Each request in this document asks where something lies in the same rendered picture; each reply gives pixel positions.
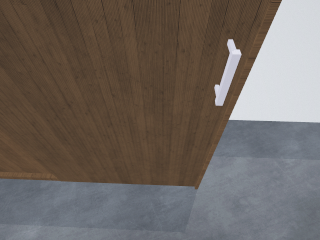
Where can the handle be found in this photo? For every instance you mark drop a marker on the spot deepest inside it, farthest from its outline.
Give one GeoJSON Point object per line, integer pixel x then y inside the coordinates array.
{"type": "Point", "coordinates": [229, 71]}

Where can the wardrobe door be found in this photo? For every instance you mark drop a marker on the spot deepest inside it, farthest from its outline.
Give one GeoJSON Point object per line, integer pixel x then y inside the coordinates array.
{"type": "Point", "coordinates": [14, 158]}
{"type": "Point", "coordinates": [120, 91]}

